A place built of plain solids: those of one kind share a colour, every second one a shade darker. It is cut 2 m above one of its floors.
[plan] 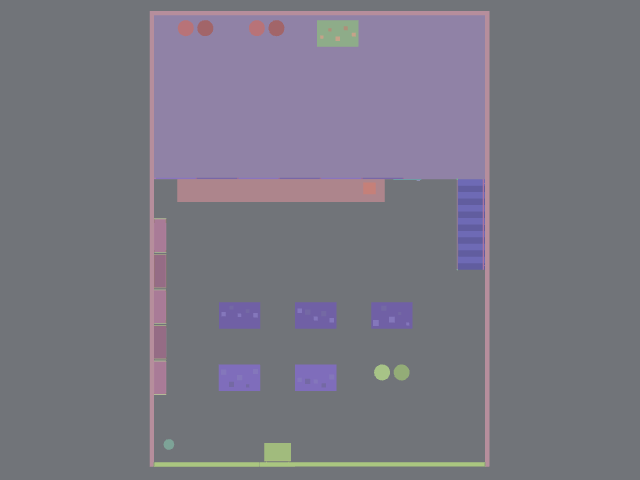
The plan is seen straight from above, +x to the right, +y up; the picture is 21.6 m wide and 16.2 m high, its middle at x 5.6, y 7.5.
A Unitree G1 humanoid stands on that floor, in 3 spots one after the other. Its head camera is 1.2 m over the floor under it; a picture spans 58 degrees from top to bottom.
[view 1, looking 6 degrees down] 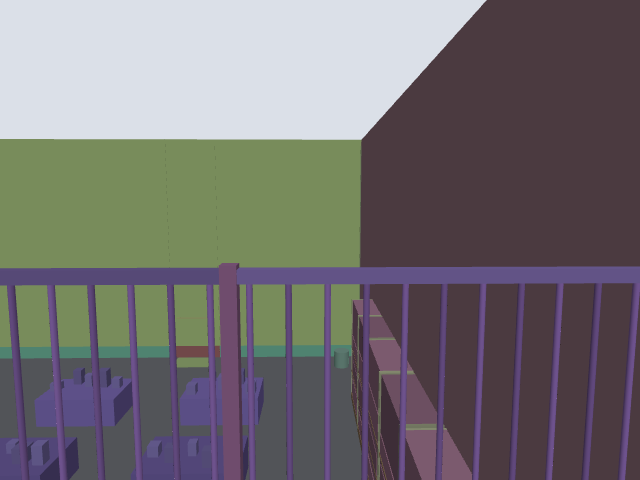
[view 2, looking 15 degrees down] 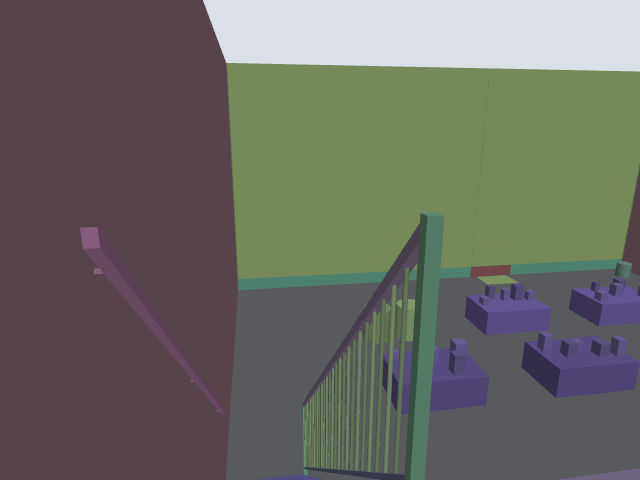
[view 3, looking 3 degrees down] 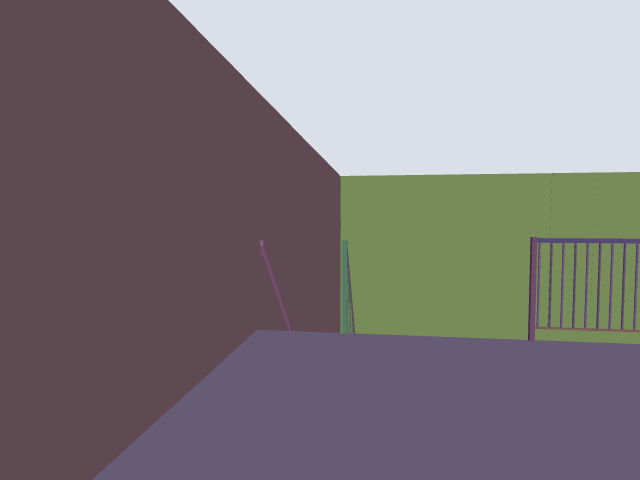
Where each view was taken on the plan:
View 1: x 1.20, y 10.75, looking -91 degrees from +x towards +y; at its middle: window_wall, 10.81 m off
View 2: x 10.72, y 10.65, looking -99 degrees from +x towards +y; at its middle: window_wall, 11.17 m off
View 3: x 9.87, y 13.98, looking -82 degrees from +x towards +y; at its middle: wall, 9.36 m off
